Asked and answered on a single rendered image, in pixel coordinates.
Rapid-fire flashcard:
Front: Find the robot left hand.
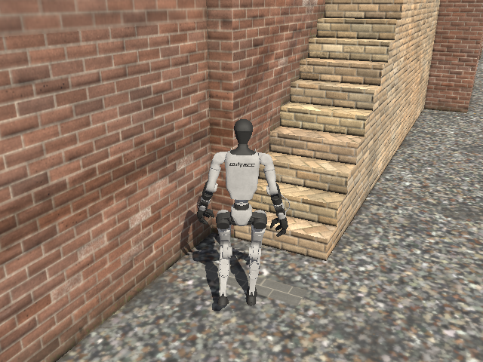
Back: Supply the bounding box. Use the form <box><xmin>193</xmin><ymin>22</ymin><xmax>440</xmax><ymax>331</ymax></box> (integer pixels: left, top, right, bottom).
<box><xmin>196</xmin><ymin>208</ymin><xmax>214</xmax><ymax>225</ymax></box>

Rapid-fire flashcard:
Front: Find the robot left foot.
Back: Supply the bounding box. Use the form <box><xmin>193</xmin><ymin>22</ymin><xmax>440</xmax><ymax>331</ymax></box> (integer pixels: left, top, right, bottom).
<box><xmin>217</xmin><ymin>295</ymin><xmax>229</xmax><ymax>306</ymax></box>

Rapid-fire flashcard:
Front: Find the robot right upper arm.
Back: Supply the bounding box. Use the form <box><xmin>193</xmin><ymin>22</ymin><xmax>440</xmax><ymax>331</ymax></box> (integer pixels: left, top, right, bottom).
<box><xmin>258</xmin><ymin>152</ymin><xmax>278</xmax><ymax>195</ymax></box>

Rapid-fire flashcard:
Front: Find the robot left forearm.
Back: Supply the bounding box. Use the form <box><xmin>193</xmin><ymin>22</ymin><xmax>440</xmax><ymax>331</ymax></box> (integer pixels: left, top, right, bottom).
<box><xmin>198</xmin><ymin>181</ymin><xmax>213</xmax><ymax>211</ymax></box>

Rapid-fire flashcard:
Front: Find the humanoid robot head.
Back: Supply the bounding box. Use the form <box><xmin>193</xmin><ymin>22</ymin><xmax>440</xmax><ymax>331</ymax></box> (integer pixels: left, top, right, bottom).
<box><xmin>230</xmin><ymin>119</ymin><xmax>256</xmax><ymax>155</ymax></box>

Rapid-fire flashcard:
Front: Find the robot right forearm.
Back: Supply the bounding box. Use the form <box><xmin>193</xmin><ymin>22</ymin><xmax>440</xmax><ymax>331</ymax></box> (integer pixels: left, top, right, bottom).
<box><xmin>271</xmin><ymin>183</ymin><xmax>286</xmax><ymax>219</ymax></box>

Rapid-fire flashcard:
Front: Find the robot right hand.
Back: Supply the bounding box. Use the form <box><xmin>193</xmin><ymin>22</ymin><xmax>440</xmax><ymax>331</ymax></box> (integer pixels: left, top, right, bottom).
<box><xmin>270</xmin><ymin>217</ymin><xmax>288</xmax><ymax>237</ymax></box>

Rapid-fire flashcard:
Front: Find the robot left upper arm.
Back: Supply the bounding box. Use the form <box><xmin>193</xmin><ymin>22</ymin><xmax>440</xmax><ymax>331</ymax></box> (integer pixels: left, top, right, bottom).
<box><xmin>205</xmin><ymin>152</ymin><xmax>227</xmax><ymax>193</ymax></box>

